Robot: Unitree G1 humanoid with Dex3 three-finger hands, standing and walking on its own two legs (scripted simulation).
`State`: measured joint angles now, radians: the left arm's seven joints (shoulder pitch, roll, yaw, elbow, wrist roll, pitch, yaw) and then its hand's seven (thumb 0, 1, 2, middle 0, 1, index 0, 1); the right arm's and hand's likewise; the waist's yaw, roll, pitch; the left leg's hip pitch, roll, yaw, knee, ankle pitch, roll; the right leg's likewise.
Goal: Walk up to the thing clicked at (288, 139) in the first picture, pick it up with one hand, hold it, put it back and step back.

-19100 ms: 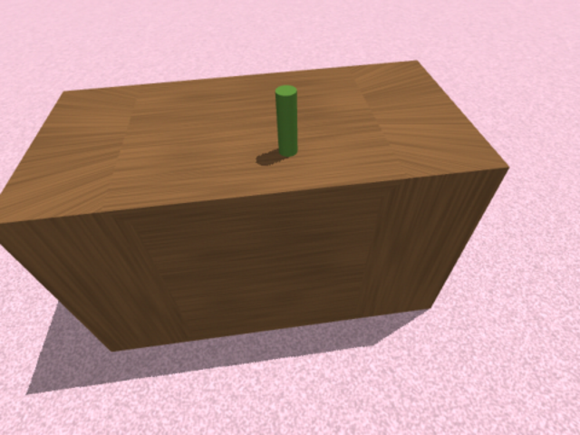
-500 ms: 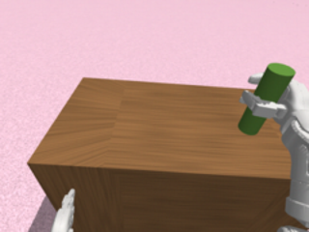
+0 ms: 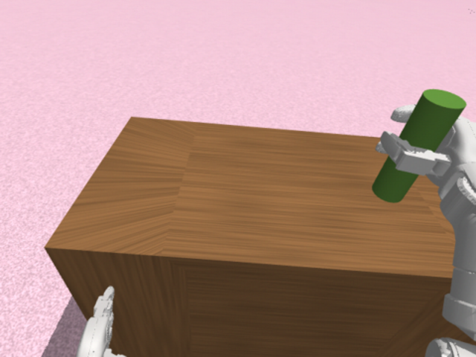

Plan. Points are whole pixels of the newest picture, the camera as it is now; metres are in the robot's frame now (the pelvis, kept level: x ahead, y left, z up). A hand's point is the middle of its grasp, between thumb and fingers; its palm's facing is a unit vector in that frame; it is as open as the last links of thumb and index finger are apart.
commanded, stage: hold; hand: right
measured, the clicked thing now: (411, 151) +0.35 -0.19 +0.26
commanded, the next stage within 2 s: crouch in 0.68 s
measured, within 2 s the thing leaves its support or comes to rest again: neither
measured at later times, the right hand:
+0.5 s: hand (419, 134) +0.34 -0.18 +0.29, palm faces +0.20 +0.98 +0.00, open 6.2 cm
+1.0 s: hand (410, 143) +0.36 -0.19 +0.27, palm faces +0.17 +0.98 -0.01, open 6.2 cm
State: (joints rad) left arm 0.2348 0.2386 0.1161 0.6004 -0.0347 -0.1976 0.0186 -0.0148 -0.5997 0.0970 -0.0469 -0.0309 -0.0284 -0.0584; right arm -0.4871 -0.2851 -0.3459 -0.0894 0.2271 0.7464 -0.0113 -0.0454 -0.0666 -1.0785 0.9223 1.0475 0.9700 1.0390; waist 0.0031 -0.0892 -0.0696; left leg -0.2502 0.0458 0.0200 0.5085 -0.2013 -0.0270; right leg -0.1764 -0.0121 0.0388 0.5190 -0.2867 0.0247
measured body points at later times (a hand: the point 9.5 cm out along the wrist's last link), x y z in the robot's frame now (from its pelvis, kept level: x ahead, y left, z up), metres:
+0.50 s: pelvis +0.00 +0.00 +0.00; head -0.05 +0.03 +0.45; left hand +0.17 +0.26 -0.06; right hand +0.33 -0.24 +0.29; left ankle +0.05 +0.14 -0.73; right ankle +0.00 -0.14 -0.73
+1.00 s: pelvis -0.01 +0.00 +0.00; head -0.06 +0.03 +0.45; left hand +0.17 +0.25 -0.06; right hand +0.34 -0.24 +0.27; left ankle +0.05 +0.14 -0.73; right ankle +0.00 -0.14 -0.73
